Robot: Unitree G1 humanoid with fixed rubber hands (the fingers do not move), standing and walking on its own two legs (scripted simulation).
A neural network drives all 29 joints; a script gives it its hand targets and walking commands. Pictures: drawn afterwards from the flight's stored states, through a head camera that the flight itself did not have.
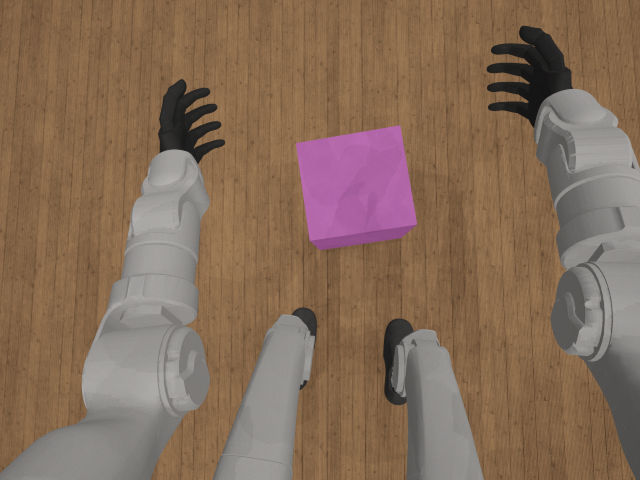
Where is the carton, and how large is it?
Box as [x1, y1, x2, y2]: [296, 125, 416, 249]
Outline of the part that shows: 399,125 296,143 309,239 319,249 401,237 416,224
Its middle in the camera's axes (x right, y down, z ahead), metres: +0.08 -0.11 +0.88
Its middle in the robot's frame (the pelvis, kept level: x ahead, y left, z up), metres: +0.51 +0.04 -0.53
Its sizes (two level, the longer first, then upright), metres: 0.210 0.200 0.250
